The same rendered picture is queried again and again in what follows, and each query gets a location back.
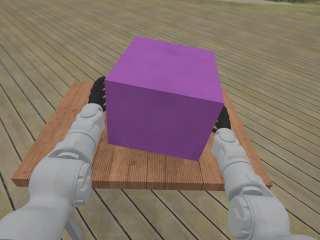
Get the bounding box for robot right upper arm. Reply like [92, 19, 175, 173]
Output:
[227, 194, 317, 240]

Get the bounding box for robot left forearm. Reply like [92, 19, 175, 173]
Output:
[28, 103, 105, 199]

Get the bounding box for robot left hand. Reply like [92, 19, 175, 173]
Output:
[88, 76, 106, 112]

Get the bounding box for carton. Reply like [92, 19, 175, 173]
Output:
[104, 36, 225, 162]

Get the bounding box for table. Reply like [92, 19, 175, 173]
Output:
[11, 81, 273, 240]

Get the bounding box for robot left upper arm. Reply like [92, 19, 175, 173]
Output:
[0, 157, 92, 240]

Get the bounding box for robot right forearm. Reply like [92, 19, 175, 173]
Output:
[211, 128, 290, 232]

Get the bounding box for robot right hand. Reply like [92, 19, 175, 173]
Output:
[212, 105, 231, 133]

